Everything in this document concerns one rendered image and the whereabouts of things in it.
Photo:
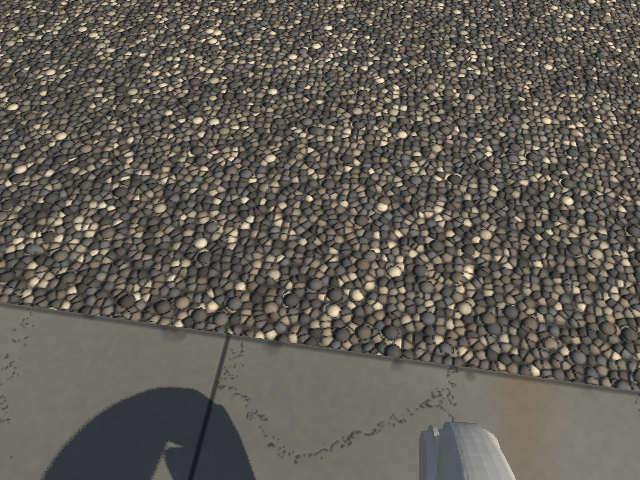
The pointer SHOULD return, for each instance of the robot right thigh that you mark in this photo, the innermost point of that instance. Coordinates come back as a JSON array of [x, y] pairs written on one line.
[[461, 451]]

